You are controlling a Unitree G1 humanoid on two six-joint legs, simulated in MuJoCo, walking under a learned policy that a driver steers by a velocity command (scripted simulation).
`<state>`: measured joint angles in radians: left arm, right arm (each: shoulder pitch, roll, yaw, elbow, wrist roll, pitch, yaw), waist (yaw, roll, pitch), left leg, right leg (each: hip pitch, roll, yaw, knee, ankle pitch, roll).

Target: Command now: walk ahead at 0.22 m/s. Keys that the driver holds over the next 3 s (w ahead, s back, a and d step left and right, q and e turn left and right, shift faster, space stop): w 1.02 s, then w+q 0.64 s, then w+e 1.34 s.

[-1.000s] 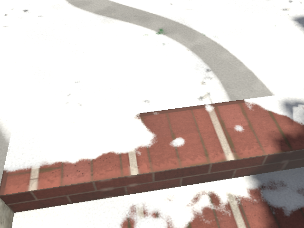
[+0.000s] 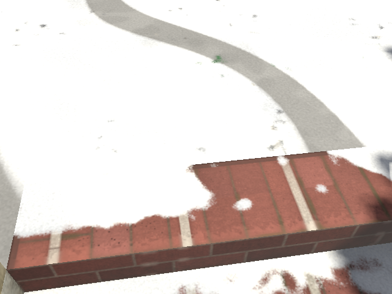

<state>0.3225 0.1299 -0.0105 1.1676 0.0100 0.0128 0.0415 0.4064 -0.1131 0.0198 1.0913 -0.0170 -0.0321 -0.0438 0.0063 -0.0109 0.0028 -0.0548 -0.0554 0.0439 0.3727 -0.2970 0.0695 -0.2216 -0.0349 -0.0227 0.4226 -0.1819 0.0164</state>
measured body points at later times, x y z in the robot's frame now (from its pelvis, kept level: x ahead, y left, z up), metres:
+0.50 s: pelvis +0.15 -0.04 +0.00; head +0.16 -0.05 +0.45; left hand +0.03 +0.17 -0.15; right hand +0.29 -0.24 -0.13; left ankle +0.16 +0.07 -0.44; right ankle +0.09 -0.11 -0.74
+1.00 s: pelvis +0.43 +0.00 +0.14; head +0.45 +0.02 +0.59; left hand +0.64 +0.16 +0.05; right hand +0.31 -0.21 +0.01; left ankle +0.37 +0.05 -0.59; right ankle +0.51 -0.13 -0.30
